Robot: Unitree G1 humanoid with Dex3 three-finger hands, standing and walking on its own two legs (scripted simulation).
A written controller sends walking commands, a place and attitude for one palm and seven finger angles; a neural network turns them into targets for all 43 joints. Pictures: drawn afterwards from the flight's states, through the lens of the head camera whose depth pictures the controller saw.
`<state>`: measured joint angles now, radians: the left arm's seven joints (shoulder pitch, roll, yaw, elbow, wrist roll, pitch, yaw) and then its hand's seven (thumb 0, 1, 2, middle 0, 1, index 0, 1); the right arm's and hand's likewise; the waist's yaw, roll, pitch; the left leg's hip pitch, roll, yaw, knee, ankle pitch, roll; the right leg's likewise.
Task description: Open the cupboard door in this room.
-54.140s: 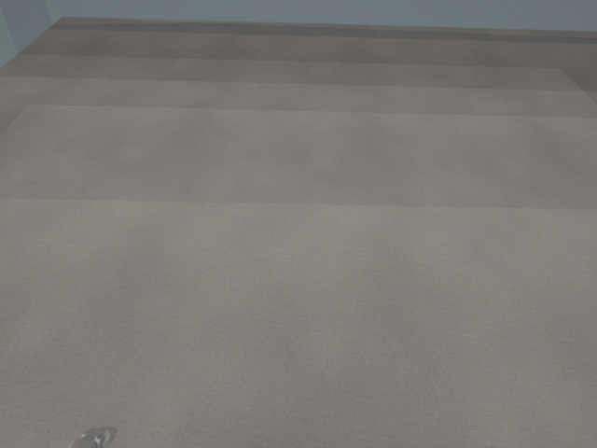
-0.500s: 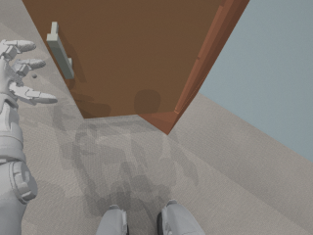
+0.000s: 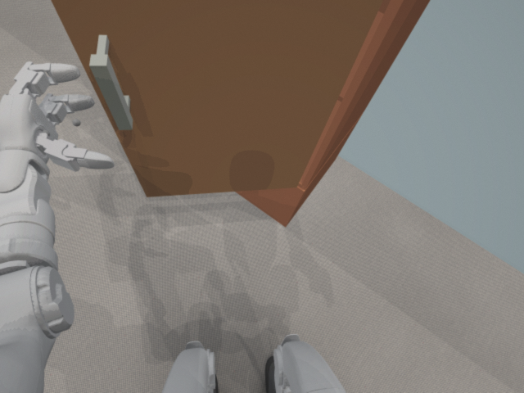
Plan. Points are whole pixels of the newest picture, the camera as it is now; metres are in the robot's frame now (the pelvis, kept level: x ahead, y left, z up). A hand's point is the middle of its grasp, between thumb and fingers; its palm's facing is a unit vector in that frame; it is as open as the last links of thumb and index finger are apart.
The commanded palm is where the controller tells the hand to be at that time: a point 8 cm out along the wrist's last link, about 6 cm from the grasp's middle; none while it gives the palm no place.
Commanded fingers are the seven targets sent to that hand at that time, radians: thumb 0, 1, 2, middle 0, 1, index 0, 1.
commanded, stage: slide the fingers in behind the handle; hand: left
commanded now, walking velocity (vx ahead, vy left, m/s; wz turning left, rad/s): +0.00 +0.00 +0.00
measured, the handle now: (115, 86) +0.55 +0.19 +0.07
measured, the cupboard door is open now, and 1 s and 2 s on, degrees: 43 43 43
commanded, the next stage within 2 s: close the thumb around the handle in 1.70 s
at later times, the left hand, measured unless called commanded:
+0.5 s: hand (93, 125) +0.48 +0.21 +0.07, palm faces +0.06 -1.00 +0.01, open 14.0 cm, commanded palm +0.46 +0.26 +0.06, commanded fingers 0.00 -0.50 0.30 -0.30 -1.20 -0.30 -1.20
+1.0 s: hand (118, 125) +0.48 +0.18 +0.07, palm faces +0.07 -1.00 -0.01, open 14.1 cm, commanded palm +0.46 +0.22 +0.06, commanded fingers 0.00 -0.50 0.30 -0.30 -1.20 -0.30 -1.20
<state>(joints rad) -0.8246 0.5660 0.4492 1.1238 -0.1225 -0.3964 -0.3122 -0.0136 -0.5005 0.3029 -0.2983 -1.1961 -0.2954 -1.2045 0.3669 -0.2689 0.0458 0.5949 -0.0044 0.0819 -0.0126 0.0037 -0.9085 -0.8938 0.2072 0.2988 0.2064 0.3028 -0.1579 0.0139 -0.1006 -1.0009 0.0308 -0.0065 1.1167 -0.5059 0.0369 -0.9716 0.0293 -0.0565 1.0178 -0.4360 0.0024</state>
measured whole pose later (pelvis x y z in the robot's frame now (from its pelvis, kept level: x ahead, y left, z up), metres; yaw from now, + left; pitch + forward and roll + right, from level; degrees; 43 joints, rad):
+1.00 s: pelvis -0.01 -0.01 +0.00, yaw +1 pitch +21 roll -3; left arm -0.82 0.44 0.36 1.12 -0.11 -0.45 -0.18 -0.01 -0.50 0.30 -0.28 -1.19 -0.28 -1.20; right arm 0.37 -0.26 0.03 0.62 -0.01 0.07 0.01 0.00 -0.91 -0.89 0.21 0.30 0.21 0.30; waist -0.15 0.02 -0.11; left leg -0.98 0.03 -0.01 1.11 -0.50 0.02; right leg -0.96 0.03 -0.06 1.04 -0.44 -0.01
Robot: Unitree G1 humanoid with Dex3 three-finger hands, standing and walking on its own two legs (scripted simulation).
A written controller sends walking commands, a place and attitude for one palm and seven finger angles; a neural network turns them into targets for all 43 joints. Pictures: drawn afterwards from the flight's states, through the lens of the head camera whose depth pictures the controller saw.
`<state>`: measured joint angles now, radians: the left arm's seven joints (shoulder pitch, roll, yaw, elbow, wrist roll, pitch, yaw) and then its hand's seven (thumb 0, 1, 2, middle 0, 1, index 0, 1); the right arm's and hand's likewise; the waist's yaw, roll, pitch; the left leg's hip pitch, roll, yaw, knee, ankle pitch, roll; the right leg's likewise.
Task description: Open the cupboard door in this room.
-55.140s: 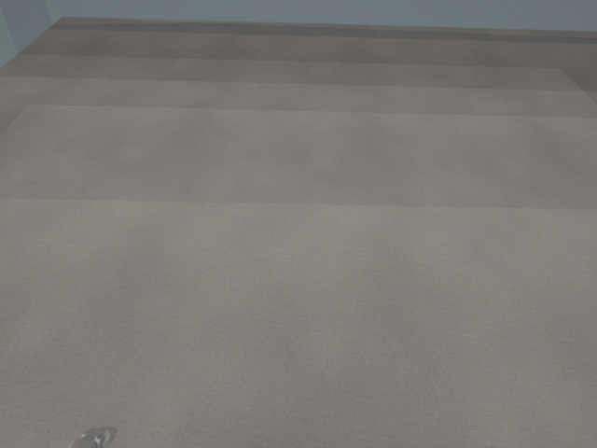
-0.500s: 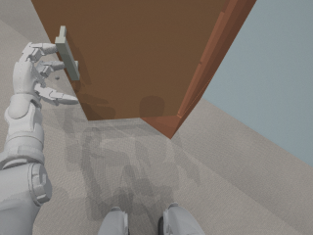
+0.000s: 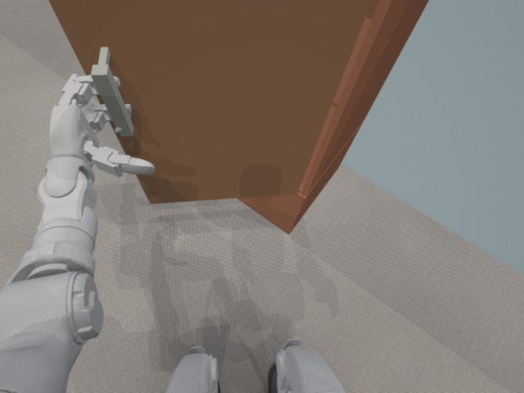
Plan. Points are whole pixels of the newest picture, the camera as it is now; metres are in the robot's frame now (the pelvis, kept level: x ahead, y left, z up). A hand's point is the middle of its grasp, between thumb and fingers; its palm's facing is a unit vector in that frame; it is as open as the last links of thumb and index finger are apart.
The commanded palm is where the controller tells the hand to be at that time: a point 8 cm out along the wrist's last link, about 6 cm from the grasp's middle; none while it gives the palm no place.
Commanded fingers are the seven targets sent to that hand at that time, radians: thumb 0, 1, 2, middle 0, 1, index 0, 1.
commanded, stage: slide the fingers in behind the handle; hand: left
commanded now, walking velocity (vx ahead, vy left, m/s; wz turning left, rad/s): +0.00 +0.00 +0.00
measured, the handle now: (116, 94) +0.55 +0.20 +0.07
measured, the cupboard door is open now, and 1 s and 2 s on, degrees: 43 43 53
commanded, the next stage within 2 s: close the thumb around the handle in 0.70 s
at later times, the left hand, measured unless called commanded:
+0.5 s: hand (133, 125) +0.50 +0.17 +0.06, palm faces +0.07 -1.00 -0.01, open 14.0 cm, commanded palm +0.47 +0.21 +0.06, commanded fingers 0.00 -0.50 0.30 -0.30 -1.20 -0.30 -1.20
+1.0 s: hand (132, 128) +0.50 +0.17 +0.06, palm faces +0.07 -1.00 -0.01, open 13.0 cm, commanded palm +0.47 +0.21 +0.06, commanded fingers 0.00 0.12 0.56 -0.34 -1.27 -0.34 -1.27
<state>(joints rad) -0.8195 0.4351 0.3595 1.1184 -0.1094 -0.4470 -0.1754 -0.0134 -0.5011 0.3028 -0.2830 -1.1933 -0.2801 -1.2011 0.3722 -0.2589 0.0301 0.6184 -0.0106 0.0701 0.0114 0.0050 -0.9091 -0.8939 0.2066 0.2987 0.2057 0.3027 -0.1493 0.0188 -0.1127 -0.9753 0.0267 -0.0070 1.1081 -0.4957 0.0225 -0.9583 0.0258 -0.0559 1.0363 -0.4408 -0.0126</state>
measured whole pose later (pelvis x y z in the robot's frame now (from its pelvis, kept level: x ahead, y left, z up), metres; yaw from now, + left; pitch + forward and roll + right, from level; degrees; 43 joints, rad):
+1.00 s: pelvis +0.00 +0.00 +0.00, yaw +0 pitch +21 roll -3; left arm -0.82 0.39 0.34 1.11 -0.09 -0.46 -0.11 -0.01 -0.33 0.38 -0.30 -1.21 -0.29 -1.22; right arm 0.37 -0.26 0.02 0.61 -0.02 0.07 0.02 0.00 -0.91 -0.89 0.21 0.30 0.20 0.30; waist -0.15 0.02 -0.12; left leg -0.97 0.03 0.00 1.10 -0.50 0.02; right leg -0.96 0.03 -0.05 1.04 -0.45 -0.01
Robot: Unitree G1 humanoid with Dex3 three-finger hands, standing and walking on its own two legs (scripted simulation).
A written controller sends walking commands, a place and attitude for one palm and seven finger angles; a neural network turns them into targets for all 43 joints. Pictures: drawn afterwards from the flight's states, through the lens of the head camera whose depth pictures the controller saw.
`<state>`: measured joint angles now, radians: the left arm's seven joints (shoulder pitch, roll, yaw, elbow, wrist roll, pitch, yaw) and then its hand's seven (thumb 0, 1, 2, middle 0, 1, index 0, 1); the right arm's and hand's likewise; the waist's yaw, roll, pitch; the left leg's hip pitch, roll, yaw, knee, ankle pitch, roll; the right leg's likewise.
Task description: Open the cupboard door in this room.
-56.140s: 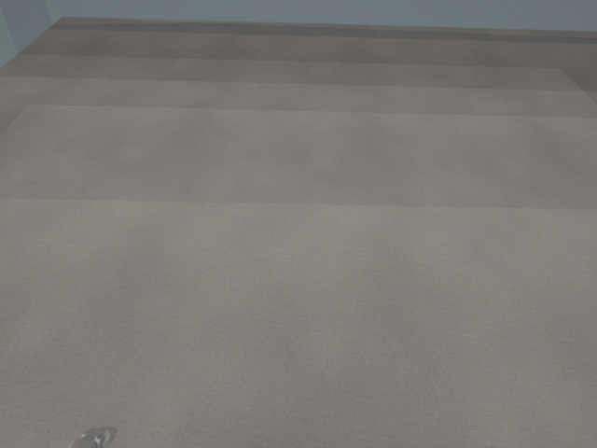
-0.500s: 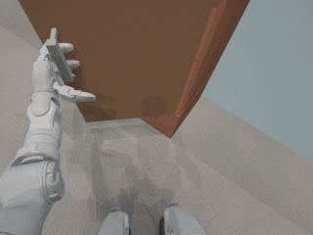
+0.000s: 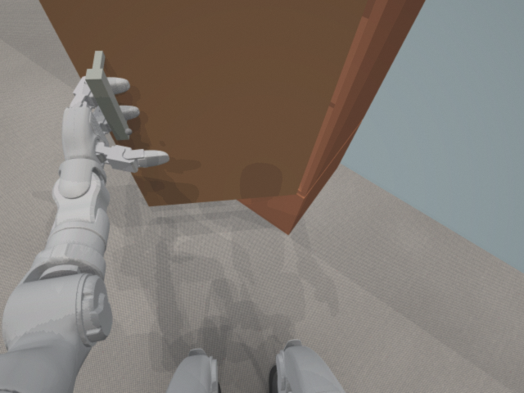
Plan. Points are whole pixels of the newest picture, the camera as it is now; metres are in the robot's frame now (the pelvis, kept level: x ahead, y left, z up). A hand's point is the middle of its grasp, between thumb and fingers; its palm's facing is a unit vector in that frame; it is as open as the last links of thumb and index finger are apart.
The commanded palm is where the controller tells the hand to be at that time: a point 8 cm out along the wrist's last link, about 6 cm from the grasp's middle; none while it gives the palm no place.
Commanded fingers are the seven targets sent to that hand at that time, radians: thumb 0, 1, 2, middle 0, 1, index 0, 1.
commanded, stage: close the thumb around the handle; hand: left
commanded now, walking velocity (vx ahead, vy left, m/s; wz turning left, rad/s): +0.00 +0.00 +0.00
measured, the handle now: (111, 98) +0.55 +0.20 +0.07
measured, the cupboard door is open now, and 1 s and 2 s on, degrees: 43 53 83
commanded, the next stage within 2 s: pull the door open along its arc in 0.50 s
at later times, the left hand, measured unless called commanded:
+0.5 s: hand (127, 129) +0.50 +0.17 +0.06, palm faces +0.08 -1.00 -0.01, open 5.6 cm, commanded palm +0.47 +0.21 +0.06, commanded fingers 0.00 0.90 0.90 -0.40 -1.35 -0.40 -1.35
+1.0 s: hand (133, 168) +0.43 +0.16 +0.06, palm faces +0.02 -1.00 +0.00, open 5.8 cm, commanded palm +0.36 +0.21 +0.06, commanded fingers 0.00 0.90 0.90 -0.40 -1.35 -0.40 -1.35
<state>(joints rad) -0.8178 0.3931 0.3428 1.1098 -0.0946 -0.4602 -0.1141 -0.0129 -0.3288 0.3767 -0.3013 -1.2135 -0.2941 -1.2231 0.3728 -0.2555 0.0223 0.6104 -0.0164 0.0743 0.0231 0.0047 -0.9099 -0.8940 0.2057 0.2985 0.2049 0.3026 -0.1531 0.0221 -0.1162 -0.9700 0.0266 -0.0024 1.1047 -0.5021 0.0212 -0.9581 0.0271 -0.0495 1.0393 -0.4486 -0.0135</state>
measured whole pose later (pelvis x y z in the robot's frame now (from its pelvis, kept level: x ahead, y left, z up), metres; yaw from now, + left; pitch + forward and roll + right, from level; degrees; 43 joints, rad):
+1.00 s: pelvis +0.01 +0.00 +0.02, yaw -1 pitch +18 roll -2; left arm -0.41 0.26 0.25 0.68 -0.17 -0.41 -0.12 0.00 0.73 0.75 -0.36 -1.34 -0.34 -1.35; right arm 0.38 -0.25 0.00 0.55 0.02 0.09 0.04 0.01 -0.91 -0.89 0.21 0.30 0.20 0.30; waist -0.11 0.02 -0.14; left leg -0.84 0.03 0.03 1.01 -0.49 0.02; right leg -0.85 0.04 -0.02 0.96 -0.44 -0.01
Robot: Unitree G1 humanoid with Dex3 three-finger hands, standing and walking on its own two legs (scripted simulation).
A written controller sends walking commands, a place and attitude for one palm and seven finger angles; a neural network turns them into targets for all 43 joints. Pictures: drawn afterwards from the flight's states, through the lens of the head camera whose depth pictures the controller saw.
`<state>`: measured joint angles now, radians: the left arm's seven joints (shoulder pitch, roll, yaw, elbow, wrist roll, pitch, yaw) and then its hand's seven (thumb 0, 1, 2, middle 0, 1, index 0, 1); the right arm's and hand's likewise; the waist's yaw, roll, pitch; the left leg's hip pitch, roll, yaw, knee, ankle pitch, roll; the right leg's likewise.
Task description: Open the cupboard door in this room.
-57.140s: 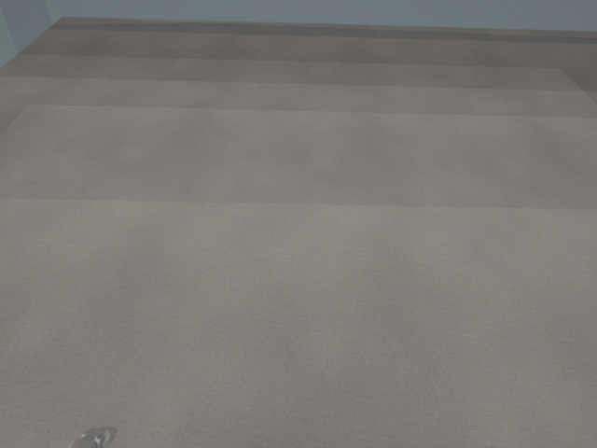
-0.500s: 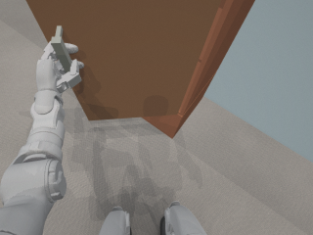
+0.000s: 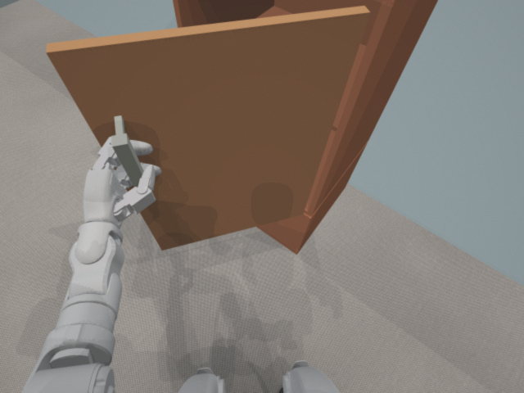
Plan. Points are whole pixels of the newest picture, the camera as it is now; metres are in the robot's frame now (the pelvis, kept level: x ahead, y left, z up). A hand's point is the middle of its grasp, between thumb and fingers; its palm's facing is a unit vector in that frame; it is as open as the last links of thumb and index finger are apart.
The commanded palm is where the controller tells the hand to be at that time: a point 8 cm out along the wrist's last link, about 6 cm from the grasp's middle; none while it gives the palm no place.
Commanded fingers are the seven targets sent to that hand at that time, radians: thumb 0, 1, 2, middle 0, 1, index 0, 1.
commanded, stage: pull the door open along its arc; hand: left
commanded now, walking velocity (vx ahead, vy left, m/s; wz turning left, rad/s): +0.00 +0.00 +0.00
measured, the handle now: (132, 157) +0.46 +0.19 +0.06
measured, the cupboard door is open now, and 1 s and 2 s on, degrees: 53 83 86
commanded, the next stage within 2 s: open thumb and fingers to let go in 0.68 s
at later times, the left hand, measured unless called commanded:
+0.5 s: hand (200, 254) +0.30 +0.08 +0.05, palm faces +0.47 -0.88 +0.01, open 6.0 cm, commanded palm +0.23 +0.12 +0.05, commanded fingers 0.00 0.90 0.90 -0.40 -1.35 -0.40 -1.35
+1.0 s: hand (224, 281) +0.27 +0.05 +0.05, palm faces +0.46 -0.89 -0.03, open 6.7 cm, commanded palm +0.21 +0.08 +0.05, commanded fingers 0.00 0.06 0.54 -0.34 -1.26 -0.34 -1.26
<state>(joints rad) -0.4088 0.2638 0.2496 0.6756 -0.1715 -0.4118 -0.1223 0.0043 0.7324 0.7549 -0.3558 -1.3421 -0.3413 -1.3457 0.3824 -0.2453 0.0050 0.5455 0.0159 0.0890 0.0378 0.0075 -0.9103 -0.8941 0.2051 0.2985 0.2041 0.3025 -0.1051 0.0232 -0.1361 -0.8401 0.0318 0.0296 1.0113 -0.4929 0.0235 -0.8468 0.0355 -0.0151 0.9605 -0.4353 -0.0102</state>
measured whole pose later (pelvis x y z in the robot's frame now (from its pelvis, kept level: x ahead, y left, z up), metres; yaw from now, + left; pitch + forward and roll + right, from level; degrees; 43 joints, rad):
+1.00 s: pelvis -0.01 -0.06 +0.00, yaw +6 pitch +11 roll +1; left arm 0.17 -0.09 -0.22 0.12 0.08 -0.26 0.57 0.00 0.54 0.75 -0.37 -1.31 -0.37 -1.33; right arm 0.19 -0.18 0.00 0.55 -0.07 -0.04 0.02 0.01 -0.91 -0.89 0.20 0.30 0.20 0.30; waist -0.01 0.03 -0.15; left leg -0.72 0.00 -0.06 1.00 -0.47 -0.05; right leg -0.73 0.01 -0.11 1.02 -0.50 -0.09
